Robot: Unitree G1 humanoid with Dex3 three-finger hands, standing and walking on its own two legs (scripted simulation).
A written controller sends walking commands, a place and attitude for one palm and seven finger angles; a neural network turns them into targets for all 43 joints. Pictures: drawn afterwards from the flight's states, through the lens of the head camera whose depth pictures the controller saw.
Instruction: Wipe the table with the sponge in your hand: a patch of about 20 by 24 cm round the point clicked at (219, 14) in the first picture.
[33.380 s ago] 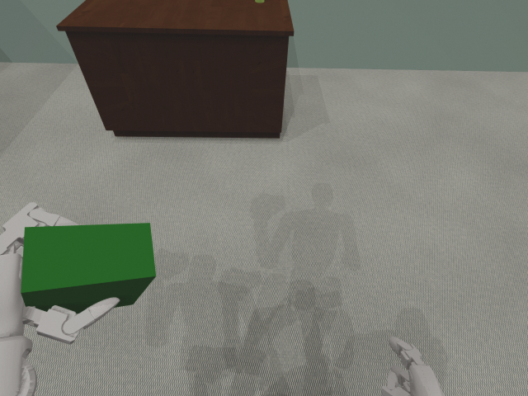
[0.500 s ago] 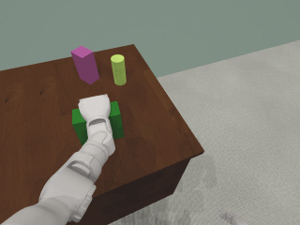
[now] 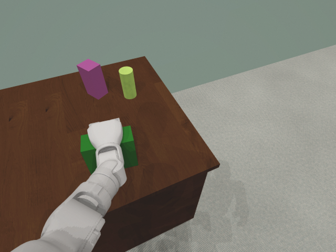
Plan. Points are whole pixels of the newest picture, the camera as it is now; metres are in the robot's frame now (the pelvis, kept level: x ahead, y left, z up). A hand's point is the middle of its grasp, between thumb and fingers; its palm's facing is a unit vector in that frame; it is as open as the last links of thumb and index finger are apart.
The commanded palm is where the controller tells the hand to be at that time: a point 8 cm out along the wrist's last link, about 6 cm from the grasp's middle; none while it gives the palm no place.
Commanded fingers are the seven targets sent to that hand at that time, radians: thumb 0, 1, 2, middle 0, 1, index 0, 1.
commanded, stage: wipe back along the third lane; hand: left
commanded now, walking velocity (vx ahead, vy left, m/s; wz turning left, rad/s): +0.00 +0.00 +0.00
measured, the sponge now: (112, 154) +0.39 +0.18 -0.04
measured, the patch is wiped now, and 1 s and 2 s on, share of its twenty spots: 0.90 0.95 1.00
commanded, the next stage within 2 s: slide back across to the middle lane in 0.38 s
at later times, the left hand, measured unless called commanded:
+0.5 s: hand (114, 155) +0.37 +0.16 +0.00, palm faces -0.05 -0.02 -1.00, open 10.4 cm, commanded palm +0.33 +0.15 +0.03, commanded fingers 0.00 0.10 1.30 -1.20 -1.60 -1.20 -1.60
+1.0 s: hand (103, 160) +0.34 +0.19 +0.01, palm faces -0.07 -0.08 -0.99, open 10.4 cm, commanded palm +0.31 +0.19 +0.05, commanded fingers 0.00 0.10 1.30 -1.20 -1.60 -1.20 -1.60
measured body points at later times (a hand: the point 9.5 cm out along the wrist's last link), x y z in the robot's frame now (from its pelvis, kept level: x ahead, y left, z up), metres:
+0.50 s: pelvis +0.00 +0.00 +0.00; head +0.01 -0.01 +0.45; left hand +0.36 +0.16 +0.06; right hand +0.19 -0.22 -0.11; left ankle +0.00 +0.09 -0.73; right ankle -0.02 -0.09 -0.73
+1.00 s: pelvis +0.01 -0.01 +0.01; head +0.01 -0.02 +0.46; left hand +0.34 +0.19 +0.06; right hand +0.18 -0.24 -0.10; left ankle +0.00 +0.09 -0.73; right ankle -0.02 -0.09 -0.73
